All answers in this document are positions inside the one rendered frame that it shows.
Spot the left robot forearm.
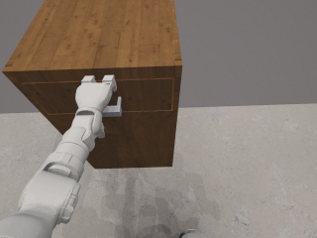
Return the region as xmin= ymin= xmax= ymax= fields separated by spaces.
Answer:
xmin=18 ymin=107 xmax=102 ymax=211

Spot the drawer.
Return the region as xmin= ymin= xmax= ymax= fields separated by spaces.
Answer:
xmin=22 ymin=77 xmax=173 ymax=114

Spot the robot left upper arm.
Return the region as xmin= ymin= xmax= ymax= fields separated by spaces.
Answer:
xmin=0 ymin=171 xmax=81 ymax=238

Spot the right robot shin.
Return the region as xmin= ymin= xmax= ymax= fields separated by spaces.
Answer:
xmin=183 ymin=229 xmax=196 ymax=236

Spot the cabinet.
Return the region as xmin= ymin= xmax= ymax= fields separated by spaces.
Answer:
xmin=2 ymin=0 xmax=182 ymax=170

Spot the left robot hand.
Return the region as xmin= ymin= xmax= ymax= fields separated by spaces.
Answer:
xmin=75 ymin=74 xmax=117 ymax=139

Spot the handle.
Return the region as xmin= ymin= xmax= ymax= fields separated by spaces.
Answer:
xmin=101 ymin=96 xmax=122 ymax=117

